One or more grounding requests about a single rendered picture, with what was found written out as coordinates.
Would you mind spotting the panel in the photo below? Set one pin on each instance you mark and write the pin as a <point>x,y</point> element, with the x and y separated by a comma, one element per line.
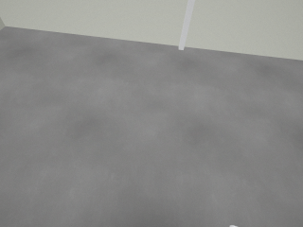
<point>190,6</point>

